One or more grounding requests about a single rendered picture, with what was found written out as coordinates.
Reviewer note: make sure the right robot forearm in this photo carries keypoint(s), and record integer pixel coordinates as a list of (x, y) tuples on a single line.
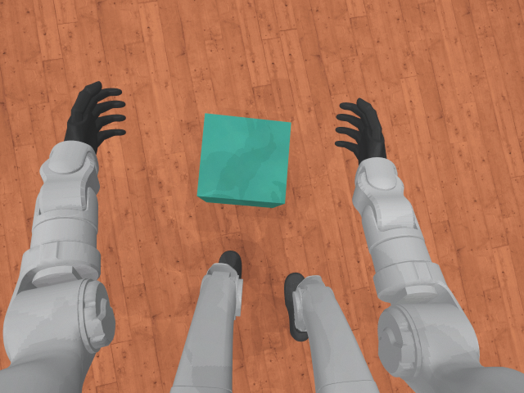
[(404, 271)]

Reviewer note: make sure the robot left hand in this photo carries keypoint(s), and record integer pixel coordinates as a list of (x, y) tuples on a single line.
[(84, 124)]

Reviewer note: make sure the left robot forearm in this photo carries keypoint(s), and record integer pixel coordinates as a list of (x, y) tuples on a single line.
[(63, 246)]

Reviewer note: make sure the robot right hand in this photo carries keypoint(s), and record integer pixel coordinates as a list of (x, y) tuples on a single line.
[(371, 142)]

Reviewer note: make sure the robot left foot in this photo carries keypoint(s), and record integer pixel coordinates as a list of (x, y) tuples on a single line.
[(233, 259)]

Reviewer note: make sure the robot right upper arm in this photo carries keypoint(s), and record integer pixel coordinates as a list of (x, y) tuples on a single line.
[(433, 348)]

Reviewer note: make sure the robot left upper arm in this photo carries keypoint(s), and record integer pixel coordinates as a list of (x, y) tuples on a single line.
[(53, 334)]

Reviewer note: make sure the robot left thigh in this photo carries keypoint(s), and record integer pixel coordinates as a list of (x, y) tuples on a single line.
[(206, 364)]

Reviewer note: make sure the carton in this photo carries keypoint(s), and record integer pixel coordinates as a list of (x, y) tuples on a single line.
[(244, 161)]

